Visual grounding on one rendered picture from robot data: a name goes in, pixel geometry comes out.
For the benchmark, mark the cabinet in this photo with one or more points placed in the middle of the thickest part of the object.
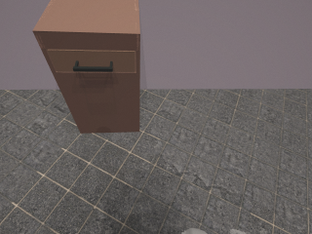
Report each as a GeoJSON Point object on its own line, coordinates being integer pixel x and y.
{"type": "Point", "coordinates": [99, 101]}

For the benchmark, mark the handle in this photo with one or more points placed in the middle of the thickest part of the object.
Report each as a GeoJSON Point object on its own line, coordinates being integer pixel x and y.
{"type": "Point", "coordinates": [77, 68]}

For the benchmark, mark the drawer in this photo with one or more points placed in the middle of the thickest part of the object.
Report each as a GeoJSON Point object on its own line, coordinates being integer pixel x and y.
{"type": "Point", "coordinates": [64, 60]}

